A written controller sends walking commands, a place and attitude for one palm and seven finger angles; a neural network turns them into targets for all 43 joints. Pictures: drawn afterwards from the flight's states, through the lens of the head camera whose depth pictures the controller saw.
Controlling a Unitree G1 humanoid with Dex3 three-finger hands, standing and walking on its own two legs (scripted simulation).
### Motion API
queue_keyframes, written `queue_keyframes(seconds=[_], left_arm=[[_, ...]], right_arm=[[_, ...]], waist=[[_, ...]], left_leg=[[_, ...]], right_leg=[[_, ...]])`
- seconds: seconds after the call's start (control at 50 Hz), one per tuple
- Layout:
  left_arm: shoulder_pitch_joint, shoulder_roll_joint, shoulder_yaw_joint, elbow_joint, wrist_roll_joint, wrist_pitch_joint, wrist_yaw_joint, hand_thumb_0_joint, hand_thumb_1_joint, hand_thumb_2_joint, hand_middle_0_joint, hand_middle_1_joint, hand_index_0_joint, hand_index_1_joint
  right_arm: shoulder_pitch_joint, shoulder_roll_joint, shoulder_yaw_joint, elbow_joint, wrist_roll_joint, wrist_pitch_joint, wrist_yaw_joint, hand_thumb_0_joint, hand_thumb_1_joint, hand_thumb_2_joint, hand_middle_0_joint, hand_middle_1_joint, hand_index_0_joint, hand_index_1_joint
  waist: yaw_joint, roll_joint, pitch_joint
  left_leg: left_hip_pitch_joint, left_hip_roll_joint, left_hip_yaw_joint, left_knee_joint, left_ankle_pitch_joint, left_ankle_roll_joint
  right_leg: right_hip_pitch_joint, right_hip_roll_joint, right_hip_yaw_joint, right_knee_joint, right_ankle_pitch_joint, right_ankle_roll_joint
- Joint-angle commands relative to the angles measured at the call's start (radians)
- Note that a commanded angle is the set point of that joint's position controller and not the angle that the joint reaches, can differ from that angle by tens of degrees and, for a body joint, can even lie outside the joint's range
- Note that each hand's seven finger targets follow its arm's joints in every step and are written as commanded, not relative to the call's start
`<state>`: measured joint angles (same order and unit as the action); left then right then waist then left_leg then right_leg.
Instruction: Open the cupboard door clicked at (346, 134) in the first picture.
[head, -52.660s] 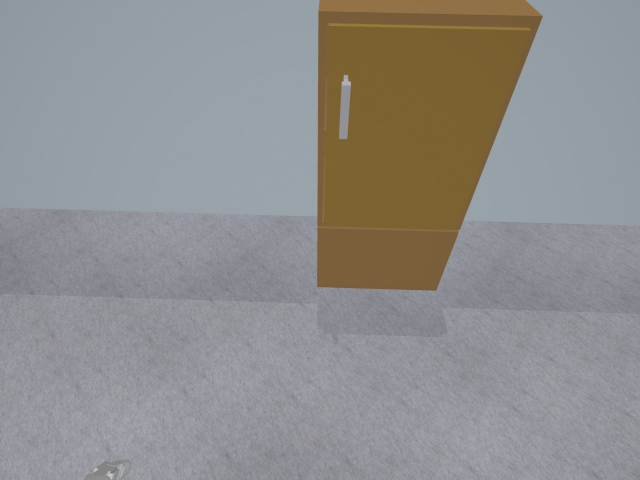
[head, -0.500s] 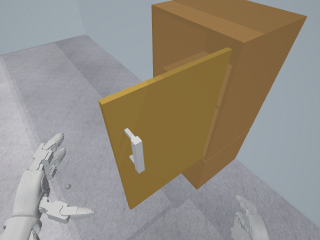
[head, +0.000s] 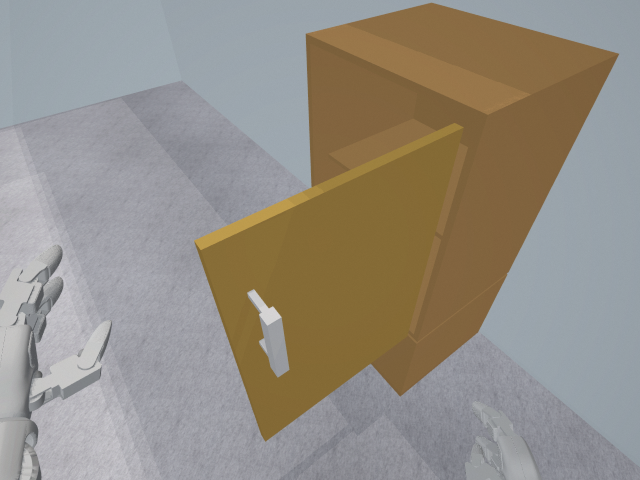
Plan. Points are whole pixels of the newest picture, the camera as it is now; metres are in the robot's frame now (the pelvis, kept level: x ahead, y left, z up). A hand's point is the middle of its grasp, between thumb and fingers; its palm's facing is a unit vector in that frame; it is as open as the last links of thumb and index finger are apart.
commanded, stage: draw the hand back to the body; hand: left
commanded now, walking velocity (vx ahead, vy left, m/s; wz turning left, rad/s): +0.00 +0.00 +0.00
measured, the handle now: (267, 334) +0.30 +0.11 +0.02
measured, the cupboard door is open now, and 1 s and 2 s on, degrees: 90 90 90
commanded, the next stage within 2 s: step back with the hand held close in 0.44 s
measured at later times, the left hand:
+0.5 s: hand (89, 356) +0.18 +0.25 +0.15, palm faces +0.45 -0.80 -0.39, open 7.4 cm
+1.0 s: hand (50, 389) +0.15 +0.26 +0.15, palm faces +0.35 -0.80 -0.50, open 7.4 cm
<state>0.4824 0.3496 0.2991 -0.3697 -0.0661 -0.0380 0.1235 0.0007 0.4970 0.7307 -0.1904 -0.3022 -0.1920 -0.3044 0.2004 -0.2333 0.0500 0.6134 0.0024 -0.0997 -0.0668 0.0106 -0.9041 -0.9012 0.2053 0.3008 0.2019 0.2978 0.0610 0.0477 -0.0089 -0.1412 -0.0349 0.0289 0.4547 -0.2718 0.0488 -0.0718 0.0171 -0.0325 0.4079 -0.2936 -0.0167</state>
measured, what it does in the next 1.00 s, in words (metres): shifts its weight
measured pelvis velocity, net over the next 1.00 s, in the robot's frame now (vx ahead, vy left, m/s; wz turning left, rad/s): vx -0.06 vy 0.00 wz -0.02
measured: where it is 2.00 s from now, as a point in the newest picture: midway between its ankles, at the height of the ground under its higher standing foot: outside the picture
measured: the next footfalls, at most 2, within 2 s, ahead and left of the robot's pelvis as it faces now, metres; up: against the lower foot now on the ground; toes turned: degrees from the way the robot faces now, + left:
right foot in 1.84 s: -0.32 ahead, -0.11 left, -0.01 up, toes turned -4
left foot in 1.94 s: -0.04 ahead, +0.07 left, +0.00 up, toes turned -6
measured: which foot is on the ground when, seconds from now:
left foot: down 0.00-1.00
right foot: down 0.00-1.00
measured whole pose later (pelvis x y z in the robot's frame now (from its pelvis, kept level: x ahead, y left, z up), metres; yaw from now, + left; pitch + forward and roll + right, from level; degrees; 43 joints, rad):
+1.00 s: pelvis -0.06 +0.00 +0.00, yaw -1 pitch +0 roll -1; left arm 0.56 0.44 0.39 -0.48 -0.07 -0.13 0.13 0.01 0.89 0.90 -0.21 -0.30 -0.21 -0.31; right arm 0.18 -0.24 0.00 0.56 0.02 0.02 -0.09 0.01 -0.91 -0.90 0.20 0.30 0.20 0.30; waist 0.00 0.02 0.03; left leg -0.29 -0.02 0.05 0.48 -0.19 0.05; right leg -0.23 0.03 -0.02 0.44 -0.21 -0.01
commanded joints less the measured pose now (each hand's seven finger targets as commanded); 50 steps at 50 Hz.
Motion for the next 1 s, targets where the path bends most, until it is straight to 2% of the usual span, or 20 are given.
queue_keyframes(seconds=[0.0,0.02,0.04,0.08,0.12,0.26,0.34,0.52,0.54,0.56,0.58,0.6,0.64,0.68,0.7,0.72,0.8,0.86,0.94,0.98], left_arm=[[-0.104,0.207,0.165,-0.234,0.0,-0.076,0.018,0.0,0.83,0.87,-0.198,-0.3,-0.198,-0.3],[-0.108,0.205,0.165,-0.223,-0.002,-0.073,0.015,0.0,0.865,0.885,-0.199,-0.3,-0.199,-0.3],[-0.107,0.206,0.17,-0.217,-0.006,-0.073,0.015,0.0,0.9,0.9,-0.2,-0.3,-0.2,-0.3],[-0.084,0.169,0.144,-0.177,-0.008,-0.067,0.007,0.0,0.9,0.9,-0.2,-0.3,-0.2,-0.3],[-0.073,0.149,0.125,-0.138,-0.011,-0.061,0.001,0.0,0.9,0.9,-0.2,-0.3,-0.2,-0.3],[-0.118,0.209,0.166,-0.215,-0.007,-0.081,0.005,0.0,0.9,0.9,-0.2,-0.3,-0.2,-0.3],[-0.115,0.208,0.167,-0.212,-0.011,-0.083,0.006,0.0,0.9,0.9,-0.2,-0.3,-0.2,-0.3],[-0.107,0.181,0.146,-0.13,-0.019,-0.089,-0.003,0.0,0.9,0.9,-0.2,-0.3,-0.2,-0.3],[-0.201,0.188,0.121,-0.286,-0.018,-0.108,-0.006,0.0,0.9,0.9,-0.2,-0.3,-0.2,-0.3],[-0.24,0.331,0.27,-0.314,-0.003,-0.146,0.01,0.0,0.9,0.9,-0.2,-0.3,-0.2,-0.3],[-0.129,0.245,0.204,-0.225,-0.001,-0.147,0.0,0.0,0.9,0.9,-0.2,-0.3,-0.2,-0.3],[-0.076,0.228,0.185,-0.201,0.004,-0.136,-0.001,0.0,0.9,0.9,-0.2,-0.3,-0.2,-0.3],[-0.048,0.221,0.184,-0.219,0.005,-0.144,0.001,0.0,0.9,0.9,-0.2,-0.3,-0.2,-0.3],[0.009,0.211,0.182,-0.207,0.003,-0.143,0.005,0.0,0.9,0.9,-0.2,-0.3,-0.2,-0.3],[0.021,0.216,0.19,-0.214,0.002,-0.144,0.007,0.0,0.9,0.9,-0.2,-0.3,-0.2,-0.3],[0.029,0.225,0.196,-0.225,0.002,-0.145,0.01,0.0,0.9,0.9,-0.2,-0.3,-0.2,-0.3],[0.041,0.26,0.229,-0.268,-0.003,-0.149,0.02,0.0,0.9,0.9,-0.2,-0.3,-0.2,-0.3],[0.057,0.272,0.244,-0.29,-0.004,-0.155,0.029,0.0,0.9,0.9,-0.2,-0.3,-0.2,-0.3],[0.061,0.262,0.232,-0.319,0.003,-0.162,0.036,0.0,0.9,0.9,-0.2,-0.3,-0.2,-0.3],[0.065,0.253,0.228,-0.322,0.008,-0.171,0.04,0.0,0.9,0.9,-0.2,-0.3,-0.2,-0.3]], right_arm=[[-0.111,-0.103,-0.052,-0.15,0.0,-0.043,-0.011,0.0,-0.9,-0.9,0.2,0.3,0.2,0.3],[-0.118,-0.105,-0.053,-0.148,0.001,-0.04,-0.011,0.0,-0.9,-0.9,0.2,0.3,0.2,0.3],[-0.118,-0.103,-0.053,-0.148,0.002,-0.038,-0.009,0.0,-0.9,-0.9,0.2,0.3,0.2,0.3],[-0.119,-0.105,-0.056,-0.146,0.002,-0.031,-0.007,0.0,-0.9,-0.9,0.2,0.3,0.2,0.3],[-0.121,-0.109,-0.06,-0.146,0.002,-0.021,-0.006,0.0,-0.9,-0.9,0.2,0.3,0.2,0.3],[-0.137,-0.103,-0.063,-0.15,0.0,-0.019,-0.012,0.0,-0.9,-0.9,0.2,0.3,0.2,0.3],[-0.146,-0.096,-0.058,-0.142,0.002,-0.026,-0.015,0.0,-0.9,-0.9,0.2,0.3,0.2,0.3],[-0.153,-0.1,-0.066,-0.131,0.005,-0.021,-0.017,0.0,-0.9,-0.9,0.2,0.3,0.2,0.3],[-0.174,-0.098,-0.064,-0.152,0.008,-0.033,-0.015,0.0,-0.9,-0.9,0.2,0.3,0.2,0.3],[-0.146,-0.115,-0.066,-0.175,0.015,-0.016,-0.018,0.0,-0.9,-0.9,0.2,0.3,0.2,0.3],[-0.143,-0.106,-0.069,-0.152,0.006,0.001,-0.02,0.0,-0.9,-0.9,0.2,0.3,0.2,0.3],[-0.148,-0.106,-0.072,-0.16,0.005,0.013,-0.017,0.0,-0.9,-0.9,0.2,0.3,0.2,0.3],[-0.142,-0.108,-0.076,-0.168,0.006,0.029,-0.018,0.0,-0.9,-0.9,0.2,0.3,0.2,0.3],[-0.131,-0.112,-0.084,-0.177,0.008,0.043,-0.02,0.0,-0.9,-0.9,0.2,0.3,0.2,0.3],[-0.128,-0.113,-0.086,-0.181,0.01,0.049,-0.02,0.0,-0.9,-0.9,0.2,0.3,0.2,0.3],[-0.131,-0.118,-0.091,-0.183,0.011,0.055,-0.024,0.0,-0.9,-0.9,0.2,0.3,0.2,0.3],[-0.128,-0.114,-0.096,-0.207,0.019,0.072,-0.029,0.0,-0.9,-0.9,0.2,0.3,0.2,0.3],[-0.127,-0.115,-0.097,-0.216,0.02,0.072,-0.034,0.0,-0.9,-0.9,0.2,0.3,0.2,0.3],[-0.125,-0.123,-0.098,-0.223,0.02,0.063,-0.035,0.0,-0.9,-0.9,0.2,0.3,0.2,0.3],[-0.12,-0.129,-0.098,-0.224,0.019,0.056,-0.034,0.0,-0.9,-0.9,0.2,0.3,0.2,0.3]], waist=[[0.005,0.047,-0.093],[0.006,0.052,-0.081],[0.004,0.03,-0.069],[0.001,0.018,-0.054],[0.0,-0.021,-0.033],[0.007,0.012,-0.102],[0.006,0.035,-0.061],[0.002,-0.032,-0.007],[0.001,0.014,-0.058],[-0.034,-0.015,0.016],[-0.04,-0.052,-0.001],[-0.038,-0.081,0.006],[-0.041,-0.037,-0.035],[-0.044,0.006,-0.073],[-0.046,-0.006,-0.094],[-0.045,0.03,-0.11],[-0.048,-0.049,-0.139],[-0.046,-0.031,-0.148],[-0.047,0.018,-0.118],[-0.05,0.038,-0.092]], left_leg=[[0.094,0.066,-0.054,-0.059,0.427,-0.034],[0.09,0.065,-0.051,-0.059,0.431,-0.033],[0.094,0.066,-0.049,-0.061,0.419,-0.031],[0.095,0.066,-0.043,-0.067,0.396,-0.027],[0.079,0.063,-0.039,-0.072,0.378,-0.023],[0.107,0.051,-0.03,-0.064,0.364,-0.014],[0.098,0.047,-0.027,-0.064,0.336,-0.015],[0.081,0.047,-0.021,-0.079,0.258,-0.008],[0.111,0.044,-0.025,-0.074,0.254,-0.006],[0.051,0.066,-0.051,-0.017,0.203,0.008],[0.041,0.06,-0.057,0.005,0.187,0.006],[0.041,0.058,-0.051,0.009,0.181,0.005],[0.034,0.065,-0.045,0.005,0.22,0.001],[0.037,0.079,-0.047,-0.009,0.256,-0.003],[0.033,0.087,-0.047,-0.011,0.282,-0.005],[0.032,0.09,-0.048,-0.015,0.312,-0.004],[-0.001,0.106,-0.059,-0.014,0.337,-0.007],[-0.033,0.117,-0.076,-0.028,0.342,-0.003],[-0.119,0.134,-0.107,-0.065,0.228,0.004],[-0.191,0.147,-0.131,-0.097,0.089,0.012]], right_leg=[[-0.01,-0.018,0.011,-0.053,0.333,-0.01],[-0.003,-0.019,0.014,-0.06,0.345,-0.012],[-0.013,-0.018,0.015,-0.064,0.346,-0.009],[-0.023,-0.017,0.013,-0.07,0.332,-0.005],[-0.015,-0.018,0.012,-0.077,0.341,-0.006],[0.011,-0.024,0.026,-0.079,0.369,-0.003],[-0.005,-0.025,0.031,-0.096,0.355,-0.003],[-0.028,-0.026,0.037,-0.126,0.283,0.003],[-0.026,-0.03,0.049,-0.126,0.284,0.006],[-0.143,-0.083,0.142,-0.169,0.354,0.02],[-0.139,-0.108,0.133,-0.16,0.376,0.019],[-0.156,-0.111,0.136,-0.163,0.382,0.028],[-0.14,-0.118,0.118,-0.134,0.411,0.028],[-0.134,-0.111,0.108,-0.109,0.387,0.024],[-0.122,-0.107,0.1,-0.097,0.394,0.027],[-0.11,-0.105,0.091,-0.082,0.409,0.025],[-0.1,-0.093,0.09,-0.048,0.412,0.023],[-0.089,-0.084,0.085,-0.016,0.387,0.019],[-0.087,-0.068,0.088,0.006,0.273,0.016],[-0.083,-0.059,0.089,0.019,0.186,0.013]])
